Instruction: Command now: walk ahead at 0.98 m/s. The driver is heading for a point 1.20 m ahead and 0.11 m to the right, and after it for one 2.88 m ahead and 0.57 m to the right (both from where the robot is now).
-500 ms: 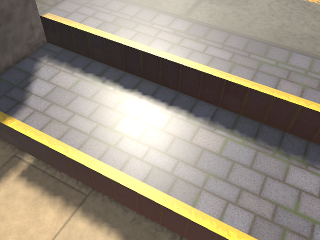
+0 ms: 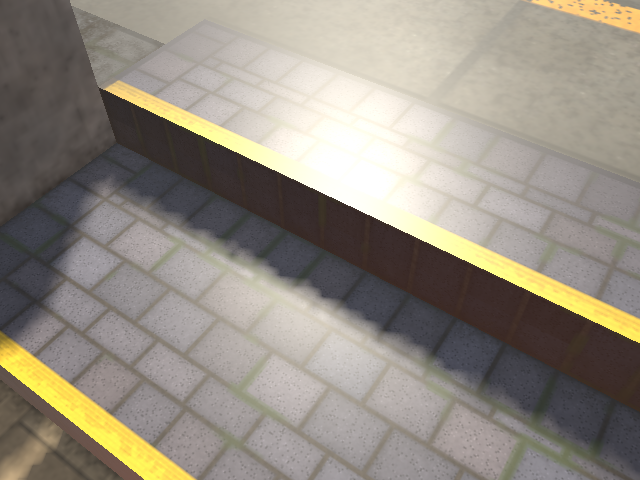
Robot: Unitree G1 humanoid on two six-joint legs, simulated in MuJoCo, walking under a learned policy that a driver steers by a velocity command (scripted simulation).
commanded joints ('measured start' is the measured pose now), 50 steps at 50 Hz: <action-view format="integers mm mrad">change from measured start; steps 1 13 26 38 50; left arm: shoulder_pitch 109 -136 -460 -141 -55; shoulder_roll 129 317 35 214 131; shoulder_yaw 11 71 -42 58 8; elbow -12 -165 -453 -231 -144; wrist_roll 20 -116 -10 15 -67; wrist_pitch -17 -122 49 63 43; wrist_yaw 22 -60 -32 -4 36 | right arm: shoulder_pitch -102 482 262 298 -270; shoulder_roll -1 -386 -88 -7 74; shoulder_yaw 10 -108 -31 -19 104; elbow -121 -85 193 -130 -523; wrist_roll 9 -3 81 13 10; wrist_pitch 13 20 -129 -90 -16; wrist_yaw -32 -41 5 -21 -31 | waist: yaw -24 -373 43 -42 -44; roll -143 326 -69 -244 99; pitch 114 -794 27 -151 30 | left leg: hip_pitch -407 1345 369 -13 433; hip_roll -5 216 -145 -189 -108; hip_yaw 35 -929 42 -105 180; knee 384 -731 -1215 454 94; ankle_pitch -183 11 312 -140 -212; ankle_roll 38 234 75 -27 -10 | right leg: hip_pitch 199 -559 -441 301 -680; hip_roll -356 82 -144 -362 -163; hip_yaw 223 232 -24 666 343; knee -60 1528 730 125 -371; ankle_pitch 763 228 504 379 689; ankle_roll -154 10 -10 -345 -201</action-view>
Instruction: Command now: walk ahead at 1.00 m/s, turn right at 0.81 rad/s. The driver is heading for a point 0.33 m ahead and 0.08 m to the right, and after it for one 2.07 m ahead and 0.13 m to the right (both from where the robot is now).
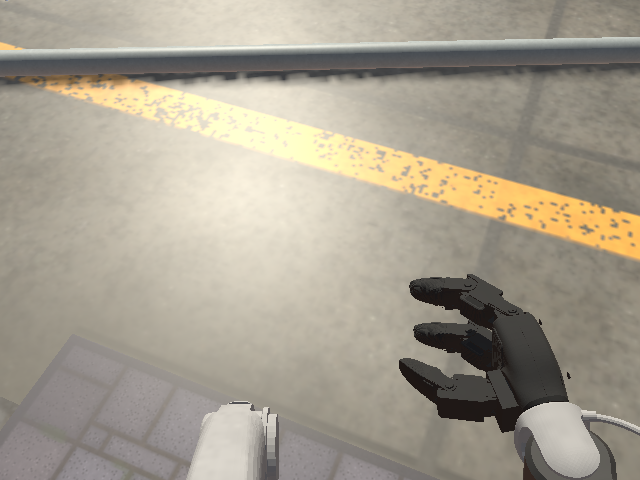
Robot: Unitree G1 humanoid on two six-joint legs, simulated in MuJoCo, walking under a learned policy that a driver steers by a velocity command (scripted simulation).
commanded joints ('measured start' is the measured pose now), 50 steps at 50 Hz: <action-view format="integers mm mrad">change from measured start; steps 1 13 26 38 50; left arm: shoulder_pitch -89 -367 -481 -393 -445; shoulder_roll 180 10 247 183 162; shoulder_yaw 31 -1 95 56 84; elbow -150 -459 -540 -406 -388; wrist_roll -50 60 19 38 -9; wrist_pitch -31 -4 17 59 74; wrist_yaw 9 -114 -60 16 27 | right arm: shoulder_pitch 86 133 463 249 397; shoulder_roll -80 -31 -373 -295 -311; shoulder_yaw -30 -118 -186 -172 -212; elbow -63 384 268 244 246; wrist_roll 36 33 65 97 77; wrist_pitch -10 -102 -53 54 68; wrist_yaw -4 -2 -16 -38 20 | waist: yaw -137 84 -144 -36 -97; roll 76 70 56 -52 -46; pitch -157 76 -260 -141 -95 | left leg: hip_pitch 1172 845 667 715 1067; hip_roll -131 148 -88 3 -86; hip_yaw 150 10 -177 -104 11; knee -363 -1452 -233 -743 -1334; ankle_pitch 159 599 36 202 472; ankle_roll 15 39 -112 -164 -36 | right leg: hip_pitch -663 -840 -20 -206 -258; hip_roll -181 -197 -380 -332 -314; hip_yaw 121 -73 434 38 -222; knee -110 1356 209 153 403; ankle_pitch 1344 -55 815 526 289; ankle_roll -126 -14 -242 -139 64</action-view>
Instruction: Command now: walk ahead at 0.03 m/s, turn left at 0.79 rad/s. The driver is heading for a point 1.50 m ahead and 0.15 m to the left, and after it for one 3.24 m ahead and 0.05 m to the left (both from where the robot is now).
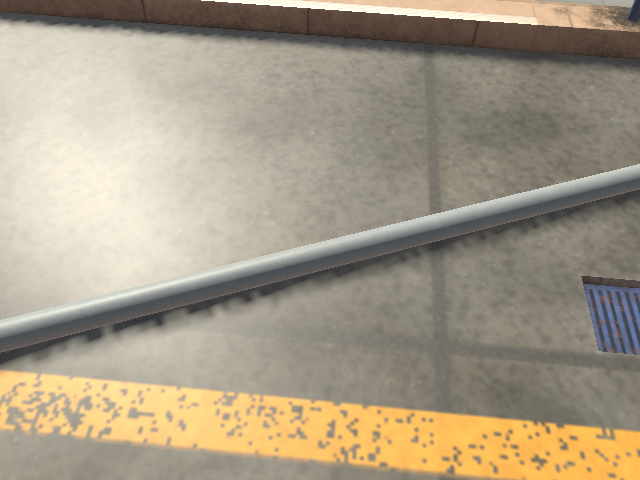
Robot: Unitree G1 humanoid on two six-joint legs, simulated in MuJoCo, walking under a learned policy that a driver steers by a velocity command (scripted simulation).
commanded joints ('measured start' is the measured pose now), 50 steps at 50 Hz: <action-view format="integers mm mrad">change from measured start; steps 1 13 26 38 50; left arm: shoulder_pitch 46 -122 -79 17 -77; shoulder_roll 58 74 71 207 126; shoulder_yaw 30 16 4 51 19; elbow -54 -76 -37 -93 -164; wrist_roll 21 11 8 -31 51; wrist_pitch -13 -25 -55 9 21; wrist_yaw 1 15 -38 -4 -135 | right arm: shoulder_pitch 136 23 -55 -12 197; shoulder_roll -231 -208 -110 -64 -175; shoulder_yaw -80 -68 -6 -26 -29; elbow -55 -154 -177 -130 10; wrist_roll -23 -1 -31 -9 -70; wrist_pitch -20 2 22 -56 -111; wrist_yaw -9 -68 -45 -21 -18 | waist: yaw -9 6 -9 -26 -62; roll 197 125 138 -192 100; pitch -95 -174 -156 -67 112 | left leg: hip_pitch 293 318 174 134 349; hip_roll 165 83 50 -143 197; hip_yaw -325 -496 -543 -133 -165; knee -244 -232 -158 -94 -570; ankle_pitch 573 460 438 -253 -245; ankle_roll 147 186 191 19 122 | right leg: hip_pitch -179 -439 6 -5 -673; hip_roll -42 130 65 -42 -4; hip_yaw -20 293 246 726 209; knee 372 449 29 -246 771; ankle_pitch -53 -18 92 -450 108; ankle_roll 17 77 22 -190 1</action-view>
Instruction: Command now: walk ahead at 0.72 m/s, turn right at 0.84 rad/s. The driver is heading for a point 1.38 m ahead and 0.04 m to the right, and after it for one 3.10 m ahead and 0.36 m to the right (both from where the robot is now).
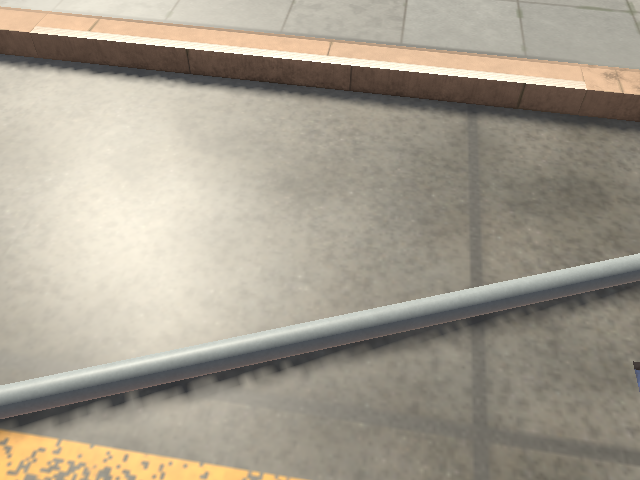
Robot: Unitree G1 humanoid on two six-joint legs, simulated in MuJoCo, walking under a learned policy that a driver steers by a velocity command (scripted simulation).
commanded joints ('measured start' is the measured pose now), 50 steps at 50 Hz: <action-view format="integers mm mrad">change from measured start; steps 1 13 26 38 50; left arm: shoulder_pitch -148 224 169 -131 -321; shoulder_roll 59 124 18 -120 -60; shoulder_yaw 5 23 -28 -78 -142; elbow -99 -4 143 -15 -165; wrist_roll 4 -6 -19 6 -18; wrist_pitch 3 -28 -151 -125 -93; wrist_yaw -38 -1 29 77 37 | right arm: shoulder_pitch -9 48 -172 253 54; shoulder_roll -126 -241 -5 -145 -161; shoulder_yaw -16 -23 37 -16 -31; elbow -39 54 5 202 96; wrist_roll -6 5 48 36 50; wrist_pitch -25 4 48 71 -10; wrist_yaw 8 -6 58 33 17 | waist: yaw -6 280 54 -74 -22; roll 138 162 -35 320 36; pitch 173 -128 226 101 133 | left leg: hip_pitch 6 -86 -669 213 -389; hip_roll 249 290 64 -4 -25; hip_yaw -136 214 -66 -329 -433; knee -237 616 747 358 -237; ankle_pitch -121 1201 310 648 346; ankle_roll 100 42 61 374 278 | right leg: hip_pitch -232 790 550 -37 361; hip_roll -41 180 -40 171 -7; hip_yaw -3 -210 -175 -97 -122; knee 60 -514 -1125 670 -507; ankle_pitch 73 -144 521 -258 178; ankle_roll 0 -250 -21 12 59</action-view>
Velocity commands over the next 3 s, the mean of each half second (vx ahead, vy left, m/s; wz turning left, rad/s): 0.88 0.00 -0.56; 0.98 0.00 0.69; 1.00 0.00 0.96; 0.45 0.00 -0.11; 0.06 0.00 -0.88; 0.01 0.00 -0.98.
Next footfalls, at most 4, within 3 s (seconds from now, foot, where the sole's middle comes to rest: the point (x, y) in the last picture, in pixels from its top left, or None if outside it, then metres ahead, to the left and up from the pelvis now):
0.26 right None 0.30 -0.21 -0.78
0.72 left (428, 391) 0.73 -0.28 -0.78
1.04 right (497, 267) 1.07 -0.52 -0.74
1.48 left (355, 207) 1.35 -0.17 -0.78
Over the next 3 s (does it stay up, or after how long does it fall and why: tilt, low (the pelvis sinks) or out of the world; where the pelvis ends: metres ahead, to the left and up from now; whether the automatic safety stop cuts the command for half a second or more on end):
stays up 1.60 -0.11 0.00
